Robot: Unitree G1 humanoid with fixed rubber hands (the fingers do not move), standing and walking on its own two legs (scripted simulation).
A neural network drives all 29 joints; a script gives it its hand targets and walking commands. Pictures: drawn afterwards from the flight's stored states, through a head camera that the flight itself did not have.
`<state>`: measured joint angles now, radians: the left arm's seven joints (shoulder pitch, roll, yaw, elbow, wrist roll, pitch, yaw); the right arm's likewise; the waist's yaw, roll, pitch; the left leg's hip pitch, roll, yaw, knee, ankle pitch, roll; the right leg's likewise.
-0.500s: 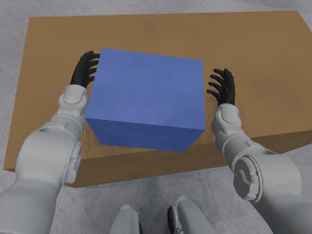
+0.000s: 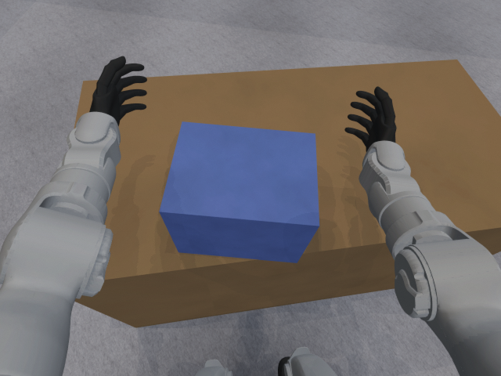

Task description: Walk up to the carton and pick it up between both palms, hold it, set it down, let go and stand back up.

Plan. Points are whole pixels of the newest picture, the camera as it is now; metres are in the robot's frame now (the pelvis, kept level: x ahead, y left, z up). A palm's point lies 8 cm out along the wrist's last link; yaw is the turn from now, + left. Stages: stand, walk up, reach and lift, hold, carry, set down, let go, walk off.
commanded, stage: set down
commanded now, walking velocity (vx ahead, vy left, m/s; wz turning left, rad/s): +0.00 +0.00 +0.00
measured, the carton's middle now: (243, 196) +0.43 +0.00 -0.03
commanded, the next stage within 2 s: none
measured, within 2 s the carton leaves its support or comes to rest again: neither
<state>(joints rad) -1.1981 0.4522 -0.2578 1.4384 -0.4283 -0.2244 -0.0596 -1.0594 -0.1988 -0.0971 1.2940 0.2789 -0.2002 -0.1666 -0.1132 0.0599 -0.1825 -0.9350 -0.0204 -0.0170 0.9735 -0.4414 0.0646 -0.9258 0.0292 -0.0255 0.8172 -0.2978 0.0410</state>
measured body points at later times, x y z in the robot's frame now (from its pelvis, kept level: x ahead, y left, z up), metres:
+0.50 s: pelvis +0.00 -0.03 +0.03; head +0.10 -0.01 +0.47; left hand +0.48 +0.21 +0.10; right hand +0.42 -0.20 +0.07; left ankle +0.00 +0.06 -0.68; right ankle +0.04 -0.15 -0.68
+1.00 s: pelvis +0.00 -0.01 +0.03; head +0.05 +0.03 +0.48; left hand +0.40 +0.24 +0.05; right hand +0.35 -0.17 +0.05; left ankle +0.00 +0.06 -0.68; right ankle +0.04 -0.15 -0.68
